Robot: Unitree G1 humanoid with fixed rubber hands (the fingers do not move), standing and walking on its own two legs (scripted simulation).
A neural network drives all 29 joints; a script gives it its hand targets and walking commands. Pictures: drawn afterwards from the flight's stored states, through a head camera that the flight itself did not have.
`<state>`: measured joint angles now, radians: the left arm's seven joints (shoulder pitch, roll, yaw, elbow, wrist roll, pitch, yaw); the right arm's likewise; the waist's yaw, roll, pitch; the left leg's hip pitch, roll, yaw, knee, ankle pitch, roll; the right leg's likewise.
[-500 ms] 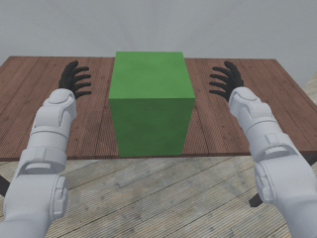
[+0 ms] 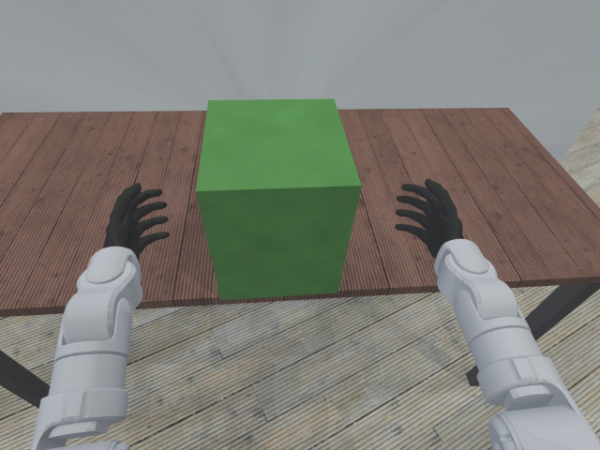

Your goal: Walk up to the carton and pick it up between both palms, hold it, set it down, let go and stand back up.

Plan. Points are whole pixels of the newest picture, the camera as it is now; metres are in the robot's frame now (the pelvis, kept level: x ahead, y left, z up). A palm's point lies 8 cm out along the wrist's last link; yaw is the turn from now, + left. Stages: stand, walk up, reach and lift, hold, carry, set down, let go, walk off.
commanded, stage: set down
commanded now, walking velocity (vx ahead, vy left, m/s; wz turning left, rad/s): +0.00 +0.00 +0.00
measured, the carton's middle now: (276, 201) +0.47 +0.05 +0.06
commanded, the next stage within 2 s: let go in 1.66 s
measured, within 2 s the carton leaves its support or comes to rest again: neither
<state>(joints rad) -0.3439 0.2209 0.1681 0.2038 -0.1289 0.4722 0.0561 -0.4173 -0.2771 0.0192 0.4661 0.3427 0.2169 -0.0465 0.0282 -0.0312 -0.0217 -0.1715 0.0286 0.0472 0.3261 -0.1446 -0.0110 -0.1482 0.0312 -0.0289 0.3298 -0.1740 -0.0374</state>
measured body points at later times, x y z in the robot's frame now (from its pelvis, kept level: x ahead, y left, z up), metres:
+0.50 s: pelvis +0.02 +0.00 +0.00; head +0.01 +0.01 +0.45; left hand +0.28 +0.23 +0.05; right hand +0.29 -0.19 +0.05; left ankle +0.02 +0.13 -0.75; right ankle +0.00 -0.09 -0.75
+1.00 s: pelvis +0.03 +0.01 +0.00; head +0.02 +0.03 +0.45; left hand +0.24 +0.24 -0.02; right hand +0.24 -0.20 -0.01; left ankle +0.02 +0.13 -0.75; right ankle +0.00 -0.09 -0.75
